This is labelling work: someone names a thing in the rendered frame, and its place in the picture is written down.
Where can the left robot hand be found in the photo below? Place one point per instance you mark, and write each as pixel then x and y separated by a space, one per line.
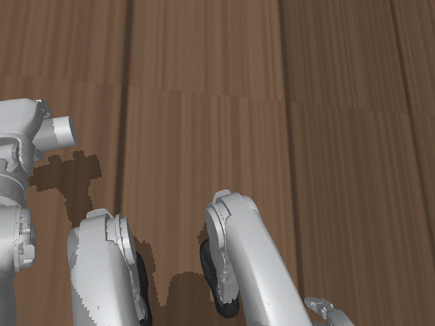
pixel 24 116

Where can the bottle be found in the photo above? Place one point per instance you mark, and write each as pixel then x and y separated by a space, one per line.
pixel 56 133

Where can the right robot hand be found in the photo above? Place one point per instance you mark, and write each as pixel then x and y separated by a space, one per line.
pixel 326 311

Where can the left robot foot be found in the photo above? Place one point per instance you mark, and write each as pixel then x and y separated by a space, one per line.
pixel 143 281

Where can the right robot foot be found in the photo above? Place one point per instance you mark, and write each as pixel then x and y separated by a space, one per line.
pixel 225 310

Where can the left robot arm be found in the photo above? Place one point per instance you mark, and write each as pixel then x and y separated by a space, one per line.
pixel 17 234

